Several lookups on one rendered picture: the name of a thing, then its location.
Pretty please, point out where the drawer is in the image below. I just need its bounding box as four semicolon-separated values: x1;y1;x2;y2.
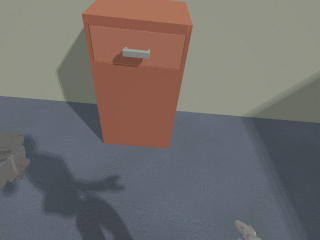
89;25;186;69

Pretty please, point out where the handle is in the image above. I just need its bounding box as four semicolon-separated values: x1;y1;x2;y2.
122;47;151;59

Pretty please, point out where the robot left hand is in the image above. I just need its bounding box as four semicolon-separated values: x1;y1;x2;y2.
0;130;30;191

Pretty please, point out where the robot right hand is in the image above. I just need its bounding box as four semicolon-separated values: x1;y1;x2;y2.
235;220;261;240

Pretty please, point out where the cabinet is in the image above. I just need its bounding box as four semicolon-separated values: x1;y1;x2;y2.
82;0;193;149

